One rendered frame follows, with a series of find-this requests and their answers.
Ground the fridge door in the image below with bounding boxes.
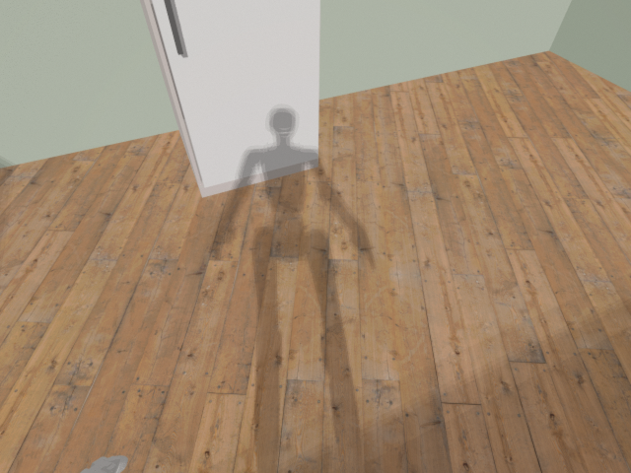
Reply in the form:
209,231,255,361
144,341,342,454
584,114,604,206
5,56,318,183
152,0,320,187

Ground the handle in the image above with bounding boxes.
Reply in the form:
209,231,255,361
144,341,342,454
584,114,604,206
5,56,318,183
164,0,183,55

